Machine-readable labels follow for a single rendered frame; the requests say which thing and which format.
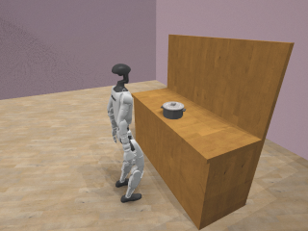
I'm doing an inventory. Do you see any robot left forearm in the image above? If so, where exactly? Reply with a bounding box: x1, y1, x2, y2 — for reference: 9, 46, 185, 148
107, 111, 118, 130

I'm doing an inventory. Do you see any lid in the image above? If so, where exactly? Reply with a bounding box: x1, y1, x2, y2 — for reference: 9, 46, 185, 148
163, 101, 185, 111

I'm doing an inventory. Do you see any left robot hand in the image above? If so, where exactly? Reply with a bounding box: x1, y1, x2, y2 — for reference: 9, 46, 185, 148
112, 129, 117, 143

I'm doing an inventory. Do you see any robot right upper arm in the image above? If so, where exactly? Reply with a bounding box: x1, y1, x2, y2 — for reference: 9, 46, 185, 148
116, 92, 133, 127

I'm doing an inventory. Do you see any right robot thigh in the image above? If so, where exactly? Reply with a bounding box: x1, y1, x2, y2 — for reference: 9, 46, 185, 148
128, 138, 144, 175

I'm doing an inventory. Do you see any robot left upper arm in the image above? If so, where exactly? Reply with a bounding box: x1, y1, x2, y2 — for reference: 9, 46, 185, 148
107, 86, 115, 114

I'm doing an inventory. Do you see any table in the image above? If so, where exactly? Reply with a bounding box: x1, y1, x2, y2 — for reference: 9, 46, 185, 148
131, 34, 295, 230

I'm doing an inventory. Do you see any right robot hand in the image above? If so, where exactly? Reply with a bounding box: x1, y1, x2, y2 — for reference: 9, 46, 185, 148
123, 150, 136, 168

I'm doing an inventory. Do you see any robot right forearm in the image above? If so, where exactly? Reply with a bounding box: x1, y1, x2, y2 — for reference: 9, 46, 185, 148
118, 121, 131, 152

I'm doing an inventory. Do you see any pot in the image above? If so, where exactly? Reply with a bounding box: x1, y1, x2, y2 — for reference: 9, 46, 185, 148
161, 105, 186, 119

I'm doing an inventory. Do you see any robot left shin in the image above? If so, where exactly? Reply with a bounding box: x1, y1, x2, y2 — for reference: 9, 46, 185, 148
119, 160, 133, 183

